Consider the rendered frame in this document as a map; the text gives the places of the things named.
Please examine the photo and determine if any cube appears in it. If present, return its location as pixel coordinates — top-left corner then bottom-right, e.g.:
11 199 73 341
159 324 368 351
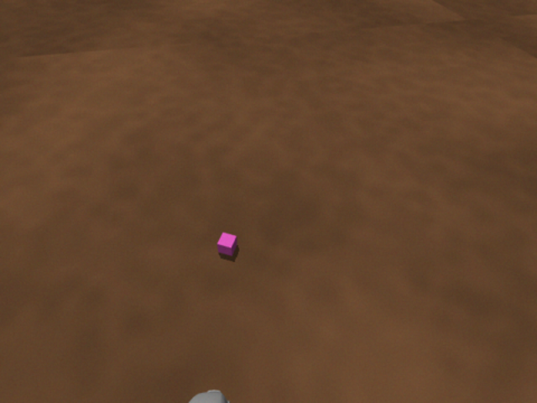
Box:
217 233 237 256

